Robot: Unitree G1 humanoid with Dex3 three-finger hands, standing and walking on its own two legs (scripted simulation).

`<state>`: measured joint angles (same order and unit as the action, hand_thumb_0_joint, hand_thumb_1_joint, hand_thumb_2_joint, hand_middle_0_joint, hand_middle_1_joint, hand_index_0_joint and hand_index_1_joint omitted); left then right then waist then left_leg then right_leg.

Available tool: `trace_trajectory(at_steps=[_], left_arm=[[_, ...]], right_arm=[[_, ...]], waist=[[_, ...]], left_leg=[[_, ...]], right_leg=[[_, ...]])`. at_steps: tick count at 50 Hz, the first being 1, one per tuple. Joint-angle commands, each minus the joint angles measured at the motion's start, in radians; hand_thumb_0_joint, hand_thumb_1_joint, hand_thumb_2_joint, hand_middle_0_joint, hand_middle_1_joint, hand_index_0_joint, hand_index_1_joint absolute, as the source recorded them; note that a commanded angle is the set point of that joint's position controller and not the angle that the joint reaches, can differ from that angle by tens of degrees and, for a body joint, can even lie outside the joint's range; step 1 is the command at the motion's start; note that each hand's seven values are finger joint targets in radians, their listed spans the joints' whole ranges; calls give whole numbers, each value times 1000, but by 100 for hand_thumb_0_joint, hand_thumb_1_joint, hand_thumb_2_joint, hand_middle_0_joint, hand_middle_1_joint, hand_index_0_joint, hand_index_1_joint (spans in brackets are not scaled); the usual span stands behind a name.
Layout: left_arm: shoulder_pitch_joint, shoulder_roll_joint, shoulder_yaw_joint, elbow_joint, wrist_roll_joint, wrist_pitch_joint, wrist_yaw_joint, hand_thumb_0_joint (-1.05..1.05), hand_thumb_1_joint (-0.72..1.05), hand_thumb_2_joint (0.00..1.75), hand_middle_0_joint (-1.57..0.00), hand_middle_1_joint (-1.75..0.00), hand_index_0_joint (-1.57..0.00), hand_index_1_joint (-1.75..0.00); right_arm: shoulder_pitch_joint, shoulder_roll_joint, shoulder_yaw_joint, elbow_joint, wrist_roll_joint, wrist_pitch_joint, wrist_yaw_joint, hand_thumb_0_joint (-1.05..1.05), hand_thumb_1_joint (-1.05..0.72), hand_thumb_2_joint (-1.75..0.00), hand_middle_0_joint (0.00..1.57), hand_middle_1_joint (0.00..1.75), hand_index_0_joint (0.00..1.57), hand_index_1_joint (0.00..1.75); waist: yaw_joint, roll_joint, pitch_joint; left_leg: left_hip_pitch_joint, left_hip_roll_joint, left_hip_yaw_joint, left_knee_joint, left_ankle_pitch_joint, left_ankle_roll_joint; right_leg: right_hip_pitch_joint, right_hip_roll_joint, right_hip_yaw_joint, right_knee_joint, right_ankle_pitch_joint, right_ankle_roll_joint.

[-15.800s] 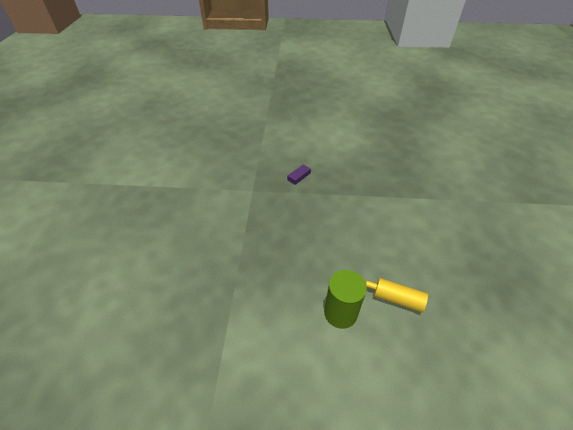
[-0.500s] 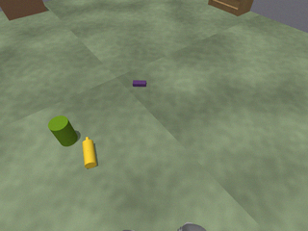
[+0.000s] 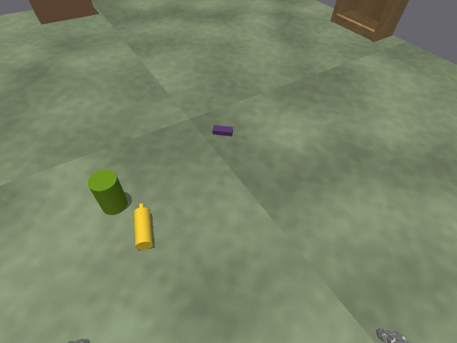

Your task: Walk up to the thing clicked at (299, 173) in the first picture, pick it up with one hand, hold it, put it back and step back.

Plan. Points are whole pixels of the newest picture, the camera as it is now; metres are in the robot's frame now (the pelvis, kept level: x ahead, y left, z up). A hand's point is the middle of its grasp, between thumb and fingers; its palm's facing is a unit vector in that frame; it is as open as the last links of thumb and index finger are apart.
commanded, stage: walk up
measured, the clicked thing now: (222, 130) +1.46 +0.07 -0.74
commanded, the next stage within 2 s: stand in 0.34 s
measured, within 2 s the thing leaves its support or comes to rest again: neither
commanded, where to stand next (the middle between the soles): +0.05 +0.00 m, yaw -5 degrees
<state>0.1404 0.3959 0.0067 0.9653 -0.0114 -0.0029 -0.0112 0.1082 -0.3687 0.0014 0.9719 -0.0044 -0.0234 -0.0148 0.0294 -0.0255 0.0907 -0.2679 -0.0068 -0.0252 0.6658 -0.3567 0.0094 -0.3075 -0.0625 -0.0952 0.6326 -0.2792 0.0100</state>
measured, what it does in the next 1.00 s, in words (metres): stands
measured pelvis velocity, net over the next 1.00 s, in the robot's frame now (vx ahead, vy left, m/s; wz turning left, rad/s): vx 0.00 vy -0.02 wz -0.02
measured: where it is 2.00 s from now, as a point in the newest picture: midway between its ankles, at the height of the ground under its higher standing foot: outside the picture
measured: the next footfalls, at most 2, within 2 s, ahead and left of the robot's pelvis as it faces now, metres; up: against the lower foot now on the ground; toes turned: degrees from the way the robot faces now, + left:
none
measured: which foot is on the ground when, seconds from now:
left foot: down 0.00-1.00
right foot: down 0.00-1.00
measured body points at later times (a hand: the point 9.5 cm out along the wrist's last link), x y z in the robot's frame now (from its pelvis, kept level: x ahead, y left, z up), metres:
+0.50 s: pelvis -0.01 -0.01 +0.02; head -0.01 -0.01 +0.47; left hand +0.06 +0.29 -0.11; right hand +0.09 -0.31 -0.11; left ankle +0.00 +0.12 -0.72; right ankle +0.04 -0.13 -0.72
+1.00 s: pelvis +0.00 -0.02 +0.02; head +0.00 -0.02 +0.47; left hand +0.07 +0.26 -0.12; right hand +0.03 -0.31 -0.12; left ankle +0.00 +0.12 -0.72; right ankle +0.04 -0.13 -0.72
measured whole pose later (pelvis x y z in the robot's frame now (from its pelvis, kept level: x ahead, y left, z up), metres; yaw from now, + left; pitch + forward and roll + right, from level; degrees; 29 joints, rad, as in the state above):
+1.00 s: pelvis +0.00 -0.02 +0.02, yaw -1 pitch -2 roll +0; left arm 0.11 0.32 -0.02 1.16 0.00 -0.01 -0.01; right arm 0.16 -0.30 0.00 1.19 -0.02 0.01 0.01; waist 0.00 -0.01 0.04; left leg -0.12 0.02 -0.01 0.33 -0.18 -0.03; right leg -0.19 -0.03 -0.09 0.35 -0.12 -0.02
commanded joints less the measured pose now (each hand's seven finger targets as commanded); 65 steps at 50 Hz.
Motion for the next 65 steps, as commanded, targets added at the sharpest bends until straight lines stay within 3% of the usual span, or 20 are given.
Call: trace_trajectory(at_steps=[1, 4, 8, 16, 18, 23, 28, 33, 35, 46, 50, 54, 60, 65], left_arm=[[-24, 192, 44, -24, 4, -15, 5, 0, 90, 90, -20, -30, -20, -30], [-53, 193, 43, 6, 5, -14, 0, 0, 90, 90, -20, -30, -20, -30], [-75, 189, 40, 39, 6, -21, -2, 0, 90, 90, -20, -30, -20, -30], [-105, 181, 39, 92, 10, -24, -4, 0, 90, 90, -20, -30, -20, -30], [-109, 181, 30, 102, 16, -35, 2, 0, 90, 90, -20, -30, -20, -30], [-97, 177, 27, 126, 14, -39, 7, 0, 90, 90, -20, -30, -20, -30], [-103, 181, 25, 127, 16, -34, 11, 0, 90, 90, -20, -30, -20, -30], [-78, 166, 21, 138, 19, -30, 13, 0, 90, 90, -20, -30, -20, -30], [-89, 174, 24, 129, 18, -31, 15, 0, 90, 90, -20, -30, -20, -30], [-75, 130, 20, 137, 16, -23, 14, 0, 90, 90, -20, -30, -20, -30], [-57, 97, 14, 149, 16, -24, 14, 0, 90, 90, -20, -30, -20, -30], [-60, 68, 9, 160, 18, -18, 17, 0, 90, 90, -20, -30, -20, -30], [-47, 55, 9, 169, 18, -16, 20, 0, 90, 90, -20, -30, -20, -30], [-38, 44, 11, 173, 21, -22, 22, 0, 90, 90, -20, -30, -20, -30]], right_arm=[[-70, -237, -52, -40, 2, -27, -8, 0, -90, -90, 20, 30, 20, 30], [-78, -234, -48, -14, 4, -28, -5, 0, -90, -90, 20, 30, 20, 30], [-87, -222, -43, 13, 5, -30, -1, 0, -90, -90, 20, 30, 20, 30], [-99, -210, -39, 60, 2, -23, 4, 0, -90, -90, 20, 30, 20, 30], [-87, -190, -42, 80, -2, -19, 10, 0, -90, -90, 20, 30, 20, 30], [-105, -186, -45, 100, -3, -14, 13, 0, -90, -90, 20, 30, 20, 30], [-73, -180, -47, 124, -5, -4, 17, 0, -90, -90, 20, 30, 20, 30], [-47, -142, -38, 136, -7, 3, 21, 0, -90, -90, 20, 30, 20, 30], [-46, -146, -42, 136, -8, 4, 20, 0, -90, -90, 20, 30, 20, 30], [3, -114, -28, 156, -12, 4, 14, 0, -90, -90, 20, 30, 20, 30], [5, -102, -22, 166, -7, -1, 9, 0, -90, -90, 20, 30, 20, 30], [31, -67, -10, 184, -6, 3, 5, 0, -90, -90, 20, 30, 20, 30], [51, -63, -13, 188, -7, 9, 2, 0, -90, -90, 20, 30, 20, 30], [48, -55, -17, 182, -7, 5, 0, 0, -90, -90, 20, 30, 20, 30]], waist=[[1, 90, -118], [-1, 79, -106], [-6, 40, -144], [-12, 19, -106], [-27, 29, -137], [-17, 39, -120], [-25, 15, -71], [-25, 7, -70], [-25, -10, -81], [-20, 36, -99], [-19, 46, -128], [-24, 40, -104], [-27, 19, -73], [-30, 25, -96]], left_leg=[[-25, 142, -172, -235, 221, 62], [-25, 140, -170, -287, 181, 48], [37, 124, -134, -306, 240, 34], [67, 113, -112, -369, 188, 23], [129, 122, -107, -386, 254, 8], [128, 117, -95, -407, 236, 1], [96, 103, -82, -413, 146, -5], [102, 98, -74, -414, 111, -2], [111, 98, -69, -400, 144, -2], [58, 108, -71, -413, 158, -6], [83, 122, -75, -410, 241, -6], [80, 118, -70, -415, 246, -10], [75, 115, -68, -415, 226, -9], [109, 122, -67, -405, 278, -7]], right_leg=[[130, -68, 107, -127, 129, -55], [159, -75, 111, -166, 106, -49], [198, -92, 123, -223, 170, -45], [187, -102, 134, -315, 104, -27], [195, -92, 134, -325, 130, -30], [198, -95, 137, -346, 130, -27], [149, -94, 160, -393, -16, -24], [122, -92, 170, -407, -76, -23], [120, -100, 180, -418, -84, -26], [190, -84, 158, -370, 16, -26], [229, -79, 141, -342, 159, -29], [222, -74, 129, -337, 171, -23], [202, -68, 132, -355, 129, -20], [211, -71, 128, -344, 211, -19]])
